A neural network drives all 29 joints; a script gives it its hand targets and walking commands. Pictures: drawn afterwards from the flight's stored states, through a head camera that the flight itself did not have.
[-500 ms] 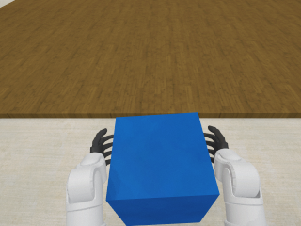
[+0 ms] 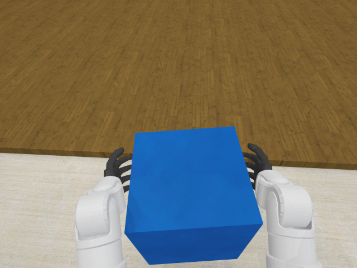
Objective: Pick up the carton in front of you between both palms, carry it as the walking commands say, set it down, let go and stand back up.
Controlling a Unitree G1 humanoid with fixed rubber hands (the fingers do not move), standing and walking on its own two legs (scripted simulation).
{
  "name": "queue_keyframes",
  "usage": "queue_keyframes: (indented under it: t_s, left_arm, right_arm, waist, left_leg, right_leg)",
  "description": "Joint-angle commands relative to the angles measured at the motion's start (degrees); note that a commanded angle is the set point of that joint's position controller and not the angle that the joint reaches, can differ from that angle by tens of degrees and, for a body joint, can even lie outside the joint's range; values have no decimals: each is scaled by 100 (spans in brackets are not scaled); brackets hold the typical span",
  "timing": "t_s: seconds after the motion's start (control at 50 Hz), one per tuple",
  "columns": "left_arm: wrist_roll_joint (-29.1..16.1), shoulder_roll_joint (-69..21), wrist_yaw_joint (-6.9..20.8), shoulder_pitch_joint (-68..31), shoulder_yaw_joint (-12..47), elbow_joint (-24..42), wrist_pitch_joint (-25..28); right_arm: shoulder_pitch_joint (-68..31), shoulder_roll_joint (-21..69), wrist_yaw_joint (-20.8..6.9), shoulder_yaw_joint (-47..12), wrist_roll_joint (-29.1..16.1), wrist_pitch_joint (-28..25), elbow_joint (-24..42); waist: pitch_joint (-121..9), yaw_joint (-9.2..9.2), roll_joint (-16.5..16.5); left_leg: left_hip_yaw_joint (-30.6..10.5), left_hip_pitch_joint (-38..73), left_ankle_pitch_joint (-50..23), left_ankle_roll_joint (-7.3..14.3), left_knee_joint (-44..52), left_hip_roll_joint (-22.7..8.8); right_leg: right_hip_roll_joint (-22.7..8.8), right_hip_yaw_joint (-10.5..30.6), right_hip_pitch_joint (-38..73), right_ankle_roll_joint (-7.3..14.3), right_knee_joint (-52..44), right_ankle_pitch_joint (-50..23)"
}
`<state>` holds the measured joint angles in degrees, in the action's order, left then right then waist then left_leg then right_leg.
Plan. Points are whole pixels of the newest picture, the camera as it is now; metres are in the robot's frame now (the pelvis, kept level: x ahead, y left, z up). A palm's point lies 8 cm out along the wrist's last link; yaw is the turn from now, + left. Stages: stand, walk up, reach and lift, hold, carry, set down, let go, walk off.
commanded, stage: carry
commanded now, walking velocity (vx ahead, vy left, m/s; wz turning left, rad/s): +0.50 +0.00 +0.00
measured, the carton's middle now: (189, 199) +0.27 +0.00 +0.02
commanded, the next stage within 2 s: none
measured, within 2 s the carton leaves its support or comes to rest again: neither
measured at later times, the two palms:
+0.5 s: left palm (140, 73) +0.61 +0.13 +0.13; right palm (241, 70) +0.62 -0.17 +0.12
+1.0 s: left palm (144, 19) +1.01 +0.15 +0.13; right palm (216, 17) +1.00 -0.15 +0.13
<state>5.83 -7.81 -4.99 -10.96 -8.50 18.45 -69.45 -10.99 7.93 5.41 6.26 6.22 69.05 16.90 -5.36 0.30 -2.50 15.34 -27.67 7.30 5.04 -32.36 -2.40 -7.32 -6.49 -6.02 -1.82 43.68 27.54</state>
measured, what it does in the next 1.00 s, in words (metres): walks ahead: right foot, then left foot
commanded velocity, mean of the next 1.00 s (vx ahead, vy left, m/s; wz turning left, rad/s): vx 0.33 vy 0.00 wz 0.00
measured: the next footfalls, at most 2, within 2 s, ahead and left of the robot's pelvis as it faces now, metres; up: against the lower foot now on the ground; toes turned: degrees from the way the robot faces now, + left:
right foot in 0.42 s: +0.46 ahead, -0.11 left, +0.00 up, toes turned -11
left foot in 0.86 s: +0.74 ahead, +0.08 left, +0.00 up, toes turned +9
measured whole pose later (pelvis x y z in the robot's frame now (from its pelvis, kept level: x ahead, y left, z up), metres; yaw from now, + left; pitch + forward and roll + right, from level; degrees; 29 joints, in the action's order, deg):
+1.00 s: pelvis +0.61 +0.00 +0.00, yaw +1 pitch +5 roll +0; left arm 3.1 2.4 -7.1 -50.5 -15.3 -3.1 -76.6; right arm -48.7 0.0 8.0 14.5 3.7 76.0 -2.5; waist 6.6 -1.8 -2.3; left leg 10.4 -28.6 7.9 5.8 -31.4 -0.2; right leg -0.6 -1.6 -22.7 -0.1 60.8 32.4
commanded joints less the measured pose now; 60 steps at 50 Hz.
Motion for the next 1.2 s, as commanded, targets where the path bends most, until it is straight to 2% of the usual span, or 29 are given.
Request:
queue_keyframes:
  t_s: [0.0,0.04,0.06,0.1,0.22,0.32,0.36,0.38,0.4,0.42,0.44,0.46,0.5,0.54,0.66,0.76,0.8,0.82,0.84,0.86,0.88,0.9,0.92,0.94,1.0,1.1,1.14,1.16,1.18]
  left_arm:
    - [-2290,-5151,1559,-2708,4414,344,-42]
    - [-2318,-5437,1567,-2635,4478,334,117]
    - [-2308,-5545,1554,-2556,4494,341,192]
    - [-2217,-5643,1495,-2313,4521,332,320]
    - [-1979,-5479,1345,-1813,4566,479,471]
    - [-2255,-4946,1334,-2259,4553,1168,233]
    - [-2318,-4644,1323,-2323,4446,1322,64]
    - [-2323,-4492,1311,-2340,4361,1320,-22]
    - [-2325,-4317,1303,-2371,4263,1305,-111]
    - [-2255,-4044,1304,-2518,4113,1183,-164]
    - [-2319,-4034,1289,-2526,4092,1100,-230]
    - [-2403,-4011,1279,-2850,4087,1254,-302]
    - [-2510,-4173,1260,-3416,4157,1311,-382]
    - [-2583,-4155,1251,-3973,4164,1245,-433]
    - [-2689,-3769,1240,-5163,3855,-4,-637]
    - [-2773,-4152,1231,-6141,3474,-1002,-676]
    - [-2780,-4334,1194,-6633,3336,-1288,-661]
    - [-2800,-4430,1170,-6870,3277,-1432,-654]
    - [-2809,-4489,1149,-7036,3224,-1565,-643]
    - [-2794,-4560,1124,-7221,3162,-1687,-640]
    - [-2795,-4715,1088,-7398,3033,-1908,-673]
    - [-2740,-4839,1060,-7359,2934,-1956,-664]
    - [-2766,-5030,1031,-7753,2937,-1782,-630]
    - [-2796,-5191,990,-8042,2913,-1613,-607]
    - [-2691,-5421,830,-8178,2840,-1208,-549]
    - [-2226,-5111,694,-7260,2986,-631,-396]
    - [-2109,-4898,694,-7018,3107,-373,-352]
    - [-2093,-4805,713,-6978,3185,-260,-350]
    - [-2111,-4725,749,-6980,3265,-199,-365]
  right_arm:
    - [-2453,5274,-1463,-3998,-2188,-49,389]
    - [-2652,5552,-1485,-4150,-2313,-181,579]
    - [-2714,5628,-1498,-4219,-2372,-236,678]
    - [-2603,5669,-1549,-4301,-2452,-314,753]
    - [-2101,5301,-1671,-4324,-2475,-388,841]
    - [-2300,4754,-1532,-4199,-2437,-213,1387]
    - [-2464,4480,-1444,-4123,-2408,-59,1608]
    - [-2538,4317,-1399,-4083,-2381,36,1692]
    - [-2680,4080,-1360,-4015,-2360,138,1746]
    - [-2879,4014,-1313,-4064,-2408,283,1852]
    - [-3067,3842,-1298,-4037,-2424,369,1871]
    - [-3279,3933,-1279,-3990,-2420,412,1703]
    - [-3704,4084,-1252,-3937,-2455,457,1590]
    - [-4135,4077,-1195,-3918,-2459,486,1419]
    - [-5245,3807,-989,-3611,-2369,669,146]
    - [-6305,4197,-1008,-3270,-2620,734,-763]
    - [-6810,4378,-1049,-3147,-2762,721,-1014]
    - [-6976,4454,-1066,-3072,-2799,705,-1178]
    - [-7168,4479,-1090,-2982,-2826,688,-1289]
    - [-7317,4499,-1114,-2823,-2854,685,-1394]
    - [-7428,4486,-1106,-2661,-2818,676,-1617]
    - [-7425,4618,-1108,-2571,-2864,646,-1664]
    - [-7694,4844,-1117,-2524,-2902,597,-1463]
    - [-8015,5034,-1121,-2502,-2955,575,-1200]
    - [-8393,5320,-1060,-2544,-2975,535,-584]
    - [-7773,5054,-924,-2882,-2611,437,236]
    - [-7616,4831,-920,-3070,-2536,392,486]
    - [-7514,4723,-923,-3153,-2510,377,514]
    - [-7389,4608,-923,-3217,-2476,367,463]
  waist:
    - [-1823,-164,1359]
    - [-1717,-149,441]
    - [-1678,-129,464]
    - [-1693,-127,814]
    - [-1134,-133,1060]
    - [-649,-155,1188]
    - [-858,-60,1137]
    - [-1162,21,912]
    - [-1549,138,513]
    - [-2068,192,-996]
    - [-1959,278,-1624]
    - [-1839,197,-1149]
    - [-1759,148,-122]
    - [-1819,150,-198]
    - [-1394,204,-501]
    - [-1135,210,-639]
    - [-1294,116,-640]
    - [-1536,-55,-458]
    - [-1763,-197,-71]
    - [-2181,-279,705]
    - [-2950,-360,1539]
    - [-3248,-417,1602]
    - [-3156,-418,1502]
    - [-3051,-374,1234]
    - [-2994,-309,949]
    - [-3486,-272,1079]
    - [-3532,-150,1016]
    - [-3532,-77,912]
    - [-3596,-41,581]
  left_leg:
    - [-4023,4299,279,829,1899,-2300]
    - [-2911,3629,-579,476,1772,-1976]
    - [-2448,3334,-593,300,1894,-1796]
    - [-1879,3287,-765,205,2012,-1592]
    - [-952,3437,-1446,201,2075,-1220]
    - [-602,3348,-1843,91,1951,-1193]
    - [-310,3270,-2585,-49,1131,-1092]
    - [-79,2965,-2732,-198,204,-841]
    - [-128,2136,-1785,-333,-973,-699]
    - [-353,428,-224,-629,-2788,-116]
    - [-891,-758,2006,-635,-3839,410]
    - [-1398,-1093,2005,-446,-4486,35]
    - [-1566,-1114,1387,-283,-4190,-377]
    - [-1467,-780,952,-264,-3486,-459]
    - [-1043,-1304,336,-332,-2003,-320]
    - [-500,-545,-466,-282,-391,193]
    - [-370,237,-965,-201,190,330]
    - [-218,1155,-1443,-174,661,479]
    - [-355,2034,-2284,-187,963,289]
    - [-1597,3393,-5166,-11,217,-967]
    - [-2990,4797,-6680,935,-101,-1949]
    - [-3262,4645,-5444,1252,233,-2002]
    - [-3071,4440,-4468,1184,427,-1820]
    - [-2909,4312,-4069,1023,484,-1697]
    - [-2294,4099,-4169,762,600,-1444]
    - [-1671,4538,-5981,711,-143,-1261]
    - [-1252,4072,-5582,515,-465,-953]
    - [-1201,3562,-4850,371,-522,-828]
    - [-1174,2727,-3126,156,-588,-693]
  right_leg:
    - [276,509,-3542,210,3212,-221]
    - [-103,667,-3397,334,2834,-812]
    - [-170,648,-3166,325,2402,-1059]
    - [-29,366,-3004,271,1814,-1302]
    - [193,-237,-3129,153,-272,-2021]
    - [385,-597,-2418,333,-1392,-2615]
    - [593,-816,-1481,402,-1625,-2488]
    - [866,-1047,-490,402,-1799,-2160]
    - [454,-518,724,376,-1743,-1744]
    - [-1273,2304,2024,1188,-2306,-515]
    - [-1743,3760,2286,1594,-3114,-1059]
    - [-1694,3097,2201,1546,-2940,-1905]
    - [-1353,1974,1539,1234,-2665,-3221]
    - [-1090,1217,1143,955,-2766,-3116]
    - [-800,537,1018,1221,-2964,-2796]
    - [-412,-275,889,951,-2163,-5082]
    - [-350,-460,841,702,-1555,-5212]
    - [-205,-676,571,520,-813,-5152]
    - [37,-651,183,332,-91,-4363]
    - [313,-409,-880,121,930,-1895]
    - [914,148,-2062,-3,2168,686]
    - [860,634,-2279,106,2609,871]
    - [721,775,-2477,194,2598,759]
    - [603,819,-2639,225,2354,633]
    - [472,704,-2351,162,881,476]
    - [729,345,-1995,152,-586,-662]
    - [731,150,-1195,185,-1675,-2108]
    - [594,207,-583,267,-2038,-2846]
    - [111,616,263,481,-1919,-4414]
